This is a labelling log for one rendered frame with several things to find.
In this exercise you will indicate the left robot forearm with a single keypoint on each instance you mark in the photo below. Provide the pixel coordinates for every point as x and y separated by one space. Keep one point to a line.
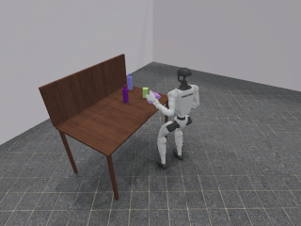
163 109

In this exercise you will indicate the robot left foot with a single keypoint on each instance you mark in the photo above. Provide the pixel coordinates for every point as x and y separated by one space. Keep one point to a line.
159 160

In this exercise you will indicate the robot left hand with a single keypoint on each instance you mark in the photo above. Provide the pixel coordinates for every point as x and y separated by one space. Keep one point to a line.
150 97

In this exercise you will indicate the right robot upper arm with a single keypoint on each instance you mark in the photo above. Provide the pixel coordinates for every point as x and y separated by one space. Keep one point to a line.
196 96

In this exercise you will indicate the left robot upper arm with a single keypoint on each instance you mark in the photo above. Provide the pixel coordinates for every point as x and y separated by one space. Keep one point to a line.
171 101

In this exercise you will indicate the sponge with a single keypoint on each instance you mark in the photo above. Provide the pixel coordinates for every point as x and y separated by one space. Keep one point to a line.
157 96

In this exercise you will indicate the robot left thigh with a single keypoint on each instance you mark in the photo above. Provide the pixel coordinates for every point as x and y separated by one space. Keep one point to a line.
165 129

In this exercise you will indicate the table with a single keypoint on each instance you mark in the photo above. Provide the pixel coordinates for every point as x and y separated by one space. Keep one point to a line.
88 106

